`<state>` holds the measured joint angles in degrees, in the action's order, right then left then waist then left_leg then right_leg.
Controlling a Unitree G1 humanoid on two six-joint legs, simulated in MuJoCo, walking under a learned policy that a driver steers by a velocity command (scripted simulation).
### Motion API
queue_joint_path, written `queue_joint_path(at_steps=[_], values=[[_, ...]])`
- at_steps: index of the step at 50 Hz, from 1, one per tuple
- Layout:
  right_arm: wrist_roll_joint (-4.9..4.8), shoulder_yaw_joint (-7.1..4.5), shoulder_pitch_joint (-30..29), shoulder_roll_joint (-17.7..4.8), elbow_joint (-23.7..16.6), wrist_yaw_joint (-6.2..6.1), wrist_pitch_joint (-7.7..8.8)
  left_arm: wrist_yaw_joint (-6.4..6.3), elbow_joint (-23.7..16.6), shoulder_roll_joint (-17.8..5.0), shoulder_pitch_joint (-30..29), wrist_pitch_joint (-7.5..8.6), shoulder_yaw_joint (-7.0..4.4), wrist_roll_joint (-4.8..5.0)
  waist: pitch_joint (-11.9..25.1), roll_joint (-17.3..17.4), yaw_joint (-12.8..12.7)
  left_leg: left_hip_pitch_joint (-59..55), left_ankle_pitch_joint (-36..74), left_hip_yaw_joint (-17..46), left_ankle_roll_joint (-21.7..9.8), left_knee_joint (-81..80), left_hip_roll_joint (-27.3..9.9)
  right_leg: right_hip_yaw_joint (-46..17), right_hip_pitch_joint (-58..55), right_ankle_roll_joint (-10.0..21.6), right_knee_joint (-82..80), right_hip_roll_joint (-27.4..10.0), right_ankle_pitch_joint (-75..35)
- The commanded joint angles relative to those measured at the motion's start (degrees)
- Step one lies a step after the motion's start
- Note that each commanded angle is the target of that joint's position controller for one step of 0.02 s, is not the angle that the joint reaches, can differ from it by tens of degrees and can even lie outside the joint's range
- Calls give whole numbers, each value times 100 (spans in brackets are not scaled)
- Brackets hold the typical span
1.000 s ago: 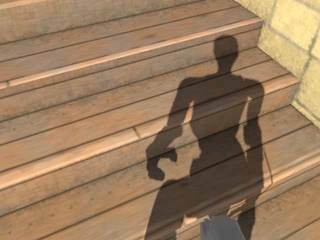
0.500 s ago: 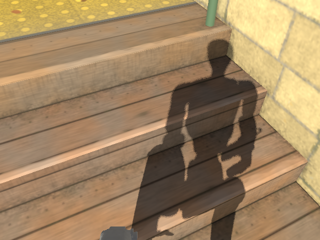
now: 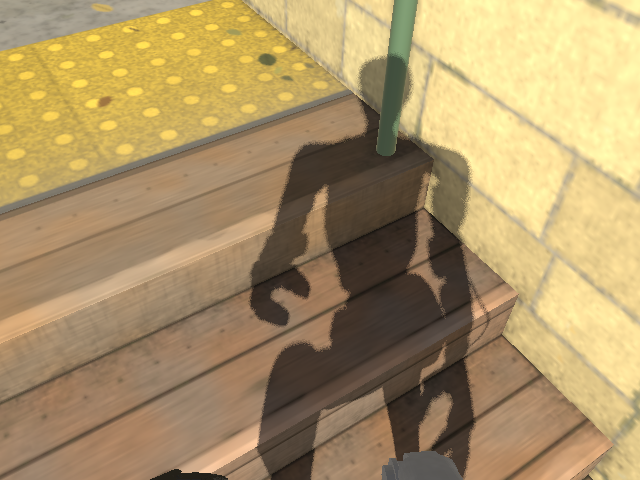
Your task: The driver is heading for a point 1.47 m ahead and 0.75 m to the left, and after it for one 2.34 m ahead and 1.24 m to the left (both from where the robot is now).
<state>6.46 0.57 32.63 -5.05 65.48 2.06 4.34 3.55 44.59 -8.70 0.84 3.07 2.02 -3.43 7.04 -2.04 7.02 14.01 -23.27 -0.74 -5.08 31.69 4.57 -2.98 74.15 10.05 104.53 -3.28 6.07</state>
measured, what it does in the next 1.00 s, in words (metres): climbs, turning left: right foot 0.14 m higher, then left foot 0.14 m higher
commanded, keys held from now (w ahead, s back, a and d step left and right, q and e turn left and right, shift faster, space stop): w+q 1.00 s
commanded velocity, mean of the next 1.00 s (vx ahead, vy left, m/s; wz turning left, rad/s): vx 0.50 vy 0.00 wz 0.53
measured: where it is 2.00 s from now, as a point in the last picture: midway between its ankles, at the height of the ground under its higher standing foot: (118, 213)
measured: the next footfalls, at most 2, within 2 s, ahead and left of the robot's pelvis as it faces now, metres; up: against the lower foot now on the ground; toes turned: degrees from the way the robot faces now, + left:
right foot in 0.20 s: +0.38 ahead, -0.16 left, +0.14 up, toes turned +0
left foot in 0.78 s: +0.58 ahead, +0.18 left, +0.28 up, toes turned +30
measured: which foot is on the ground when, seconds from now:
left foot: down 0.00-0.24, up 0.26-0.76, down 0.78-1.00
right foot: up 0.00-0.18, down 0.20-0.84, up 0.86-1.00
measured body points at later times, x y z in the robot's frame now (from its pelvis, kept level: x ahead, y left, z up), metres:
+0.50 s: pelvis +0.31 -0.06 +0.13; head +0.31 -0.05 +0.58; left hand +0.24 +0.16 -0.03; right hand +0.48 -0.26 +0.00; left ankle +0.31 +0.07 -0.35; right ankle +0.34 -0.15 -0.58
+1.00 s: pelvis +0.55 +0.08 +0.23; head +0.55 +0.08 +0.68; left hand +0.50 +0.33 +0.09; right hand +0.72 -0.11 +0.09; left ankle +0.54 +0.16 -0.44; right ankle +0.56 -0.12 -0.26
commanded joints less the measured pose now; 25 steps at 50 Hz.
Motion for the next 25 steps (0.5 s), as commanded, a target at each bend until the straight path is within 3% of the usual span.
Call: queue_joint_path(at_steps=[1,2,3,4,5,6,7,9,10,11,12,13,14,15,16,17,18,19,20,21,22,23,24,25], values=[[147,90,831,-204,229,-1,124,-112,-706,-44,-1244,68,160,18,-863,506,101,-1753,1385,2356,-1230,-1126,-1748,47,2612,125,614,-235,784],[188,117,905,-151,295,-8,138,-131,-851,-1,-1514,67,203,18,-989,513,82,-1786,1474,2263,-1132,-1221,-1758,121,2696,179,308,-363,846],[154,160,908,-76,297,25,149,-140,-959,-4,-1945,40,210,-51,-934,334,102,-1281,1254,2109,-1053,-1410,-1561,480,2129,193,-613,-425,514],[171,201,855,-59,270,140,138,-181,-1153,122,-2249,-57,258,17,-787,592,77,-532,1413,1933,-984,-1719,-1454,558,1161,110,-1129,-482,-92],[20,214,493,-80,81,264,123,-66,-1432,276,-2947,-208,364,-78,-864,685,-7,1218,1617,1501,-1117,-2606,-1440,1032,-987,60,-2004,-471,-398],[-154,180,417,-228,104,406,125,0,-1674,355,-3466,-360,428,-29,-986,856,-74,2208,1746,1378,-983,-3058,-1542,860,-2344,-43,-2469,-346,577],[-389,137,333,-491,-84,426,226,76,-1555,164,-3069,-406,312,-3,-698,1138,-325,1870,3359,1224,-1089,-2923,-1573,1350,-3143,-246,-2501,40,809],[-484,-82,123,-1264,-268,462,408,112,-1150,-432,-1921,-346,50,183,-187,1305,-917,-209,8141,866,-790,-1937,-1694,1443,-3735,-294,-3668,529,1217],[-514,-253,-31,-1497,-350,445,449,17,-845,-698,-1017,-267,-118,170,202,1264,-1092,-973,9381,722,-388,-1051,-1710,1138,-4307,-142,-4346,561,917],[-376,-247,82,-1031,-367,353,470,-52,-459,-753,399,-192,-195,26,1554,584,-1295,-21,7817,820,47,741,-1508,30,-6786,351,-4394,-145,-1614],[-188,-100,830,-270,-501,375,478,-19,-189,-868,1511,-118,-223,51,3087,-1129,-1453,2184,3175,1218,14,2342,-444,-3110,-9254,1176,-6106,-1582,-1131],[-480,-316,335,-410,-355,471,308,-59,262,-1124,2608,-133,-354,3,2584,-1369,-1825,2772,1541,1803,30,5209,-35,-4978,-8370,1088,-7564,-1989,929],[-556,-457,-160,-444,-382,494,239,-103,598,-1261,2315,47,-426,2,816,-816,-1640,3584,2218,1911,-40,6828,-166,-4477,-6690,656,-7917,-1816,2342],[-495,-448,-165,-257,-261,400,283,-125,752,-1175,1602,165,-427,144,236,-603,-1196,3588,2400,1536,-54,7310,-516,-3333,-5626,603,-7776,-1737,2502],[-392,-372,-281,-25,-270,321,313,-114,856,-800,1080,160,-367,135,247,-141,-891,3669,2342,1309,-242,7864,-522,-2646,-5339,676,-7717,-1738,1753],[-420,-322,-758,-12,-400,282,296,-85,905,-137,745,111,-235,64,285,407,-735,3821,2325,1220,-392,8153,-686,-2106,-5231,591,-7678,-1851,1041],[-454,-290,-1043,112,-506,254,210,-95,921,397,436,101,-110,36,181,543,-498,3865,2339,1256,-588,8054,-843,-1713,-4896,438,-7875,-1798,749],[-479,-284,-1170,96,-524,240,116,-118,1045,440,527,111,-103,-28,90,487,-346,4116,2542,1219,-702,7863,-901,-1279,-4865,261,-7982,-1718,435],[-523,-245,-1340,93,-565,273,69,-166,1107,496,506,151,-114,-20,-41,367,-273,4281,2431,1224,-833,7699,-894,-682,-4810,105,-8035,-1505,285],[-583,-238,-1649,28,-706,324,20,-176,1102,386,548,199,-150,-21,-92,305,-266,4263,2194,1033,-856,7606,-995,-95,-4764,58,-8253,-1405,249],[-650,-189,-1896,50,-778,388,-6,-207,1216,399,661,235,-157,-119,-179,200,-266,4398,2257,942,-994,7539,-968,481,-4728,-29,-8449,-1081,378],[-529,-227,-1809,-106,-732,447,-14,-232,1098,350,607,295,-154,-83,-239,-79,-268,4316,2108,807,-906,7756,-950,561,-4705,197,-8727,-1189,230],[-539,-207,-1943,-199,-730,504,-33,-208,1208,253,770,275,-165,-132,-300,-231,-375,4739,1684,671,-935,8859,-822,448,-4871,478,-8905,-1366,138],[-571,-165,-2102,-257,-839,515,-41,-174,1413,257,1030,244,-121,-238,-242,0,-432,5371,1633,858,-1093,9334,-729,556,-5339,451,-8846,-1403,258]])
